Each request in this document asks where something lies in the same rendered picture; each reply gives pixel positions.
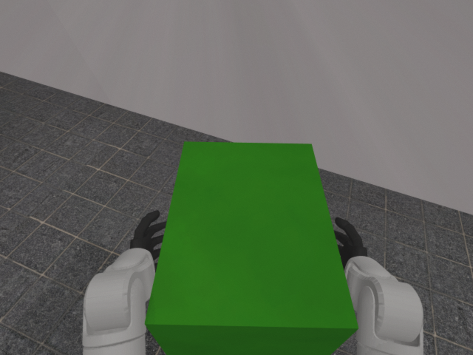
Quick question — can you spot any carton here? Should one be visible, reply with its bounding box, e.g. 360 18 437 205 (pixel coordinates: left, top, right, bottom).
145 141 358 355

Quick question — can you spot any left robot hand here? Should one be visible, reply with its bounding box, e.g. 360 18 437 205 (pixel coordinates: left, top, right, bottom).
130 210 167 273

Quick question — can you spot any robot left forearm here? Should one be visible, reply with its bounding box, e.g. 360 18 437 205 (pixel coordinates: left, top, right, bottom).
82 248 155 355

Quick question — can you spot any robot right forearm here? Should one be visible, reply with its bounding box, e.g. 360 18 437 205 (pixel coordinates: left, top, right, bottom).
344 256 423 355

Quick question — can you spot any right robot hand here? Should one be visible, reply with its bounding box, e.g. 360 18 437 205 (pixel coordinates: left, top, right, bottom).
334 217 367 269

